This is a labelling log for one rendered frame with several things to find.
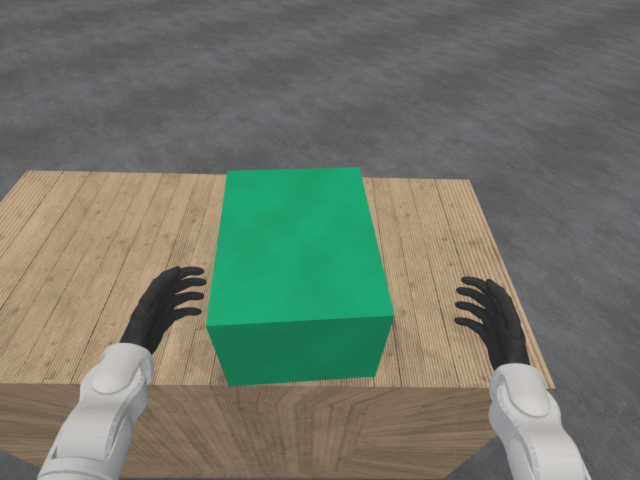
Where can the robot right forearm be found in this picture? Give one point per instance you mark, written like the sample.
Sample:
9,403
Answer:
527,419

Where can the robot left hand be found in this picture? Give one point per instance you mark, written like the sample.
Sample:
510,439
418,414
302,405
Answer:
154,313

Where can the pedestal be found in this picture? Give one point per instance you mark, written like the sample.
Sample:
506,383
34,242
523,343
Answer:
79,249

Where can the robot right hand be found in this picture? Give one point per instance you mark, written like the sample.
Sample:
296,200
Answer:
501,330

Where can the robot left forearm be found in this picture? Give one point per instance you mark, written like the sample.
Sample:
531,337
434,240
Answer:
94,440

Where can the carton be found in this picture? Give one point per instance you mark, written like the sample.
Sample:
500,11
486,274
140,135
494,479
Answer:
298,291

